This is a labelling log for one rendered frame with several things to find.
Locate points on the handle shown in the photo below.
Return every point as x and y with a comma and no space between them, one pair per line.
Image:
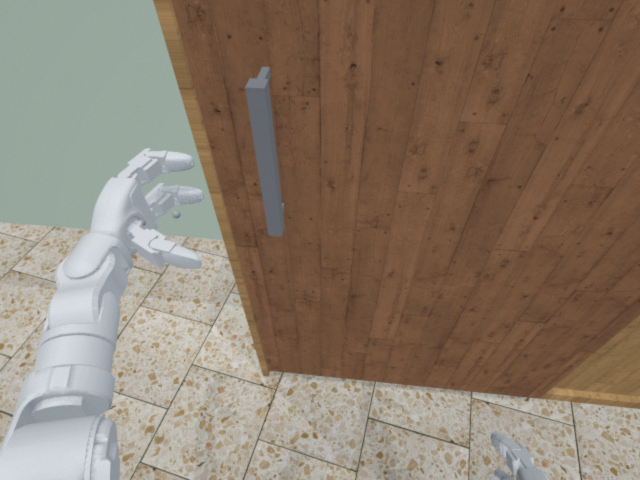
260,111

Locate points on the robot left upper arm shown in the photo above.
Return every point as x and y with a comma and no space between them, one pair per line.
82,448

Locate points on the robot right hand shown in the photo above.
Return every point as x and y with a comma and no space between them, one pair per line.
518,458

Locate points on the wardrobe door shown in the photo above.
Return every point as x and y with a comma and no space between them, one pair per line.
460,179
614,368

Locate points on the robot left forearm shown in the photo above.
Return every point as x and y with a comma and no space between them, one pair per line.
72,372

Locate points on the robot left hand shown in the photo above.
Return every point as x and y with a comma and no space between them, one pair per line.
121,203

